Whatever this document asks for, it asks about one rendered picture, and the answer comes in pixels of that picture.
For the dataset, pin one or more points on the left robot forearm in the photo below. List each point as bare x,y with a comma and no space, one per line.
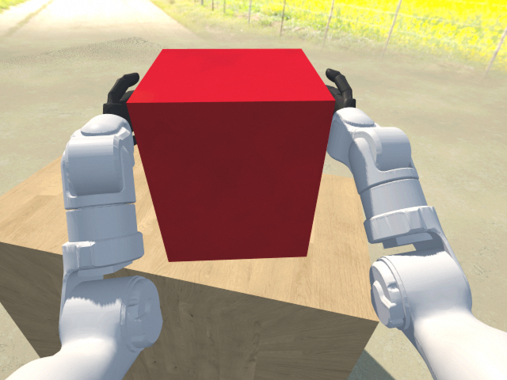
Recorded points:
98,182

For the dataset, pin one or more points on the robot right hand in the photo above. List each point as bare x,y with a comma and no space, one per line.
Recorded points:
343,94

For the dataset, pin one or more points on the pedestal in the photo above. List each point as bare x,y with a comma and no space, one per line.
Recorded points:
288,318

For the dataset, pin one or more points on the robot right upper arm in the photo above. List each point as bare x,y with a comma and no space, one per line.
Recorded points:
424,294

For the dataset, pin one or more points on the right robot forearm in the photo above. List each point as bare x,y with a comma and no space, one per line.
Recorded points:
387,181

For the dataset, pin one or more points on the carton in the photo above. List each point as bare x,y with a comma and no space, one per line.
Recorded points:
233,144

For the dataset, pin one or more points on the robot left hand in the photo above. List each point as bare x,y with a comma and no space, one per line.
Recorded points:
117,98

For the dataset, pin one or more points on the robot left upper arm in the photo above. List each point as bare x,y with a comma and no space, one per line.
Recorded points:
104,326

